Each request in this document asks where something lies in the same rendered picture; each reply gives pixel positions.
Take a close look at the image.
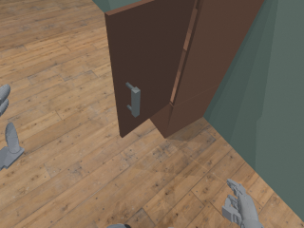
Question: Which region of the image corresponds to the robot right hand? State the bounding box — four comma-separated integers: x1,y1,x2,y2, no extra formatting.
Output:
221,179,259,226

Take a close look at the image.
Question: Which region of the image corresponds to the robot left hand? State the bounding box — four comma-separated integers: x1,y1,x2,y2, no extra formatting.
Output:
0,84,25,171

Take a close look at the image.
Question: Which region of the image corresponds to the handle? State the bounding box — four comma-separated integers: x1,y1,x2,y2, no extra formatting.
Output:
125,82,141,118

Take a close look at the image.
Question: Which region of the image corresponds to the cupboard door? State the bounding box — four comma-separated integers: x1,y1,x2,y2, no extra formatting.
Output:
104,0,196,138

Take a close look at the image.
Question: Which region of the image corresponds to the right robot forearm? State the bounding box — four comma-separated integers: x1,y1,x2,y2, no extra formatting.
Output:
240,218,264,228

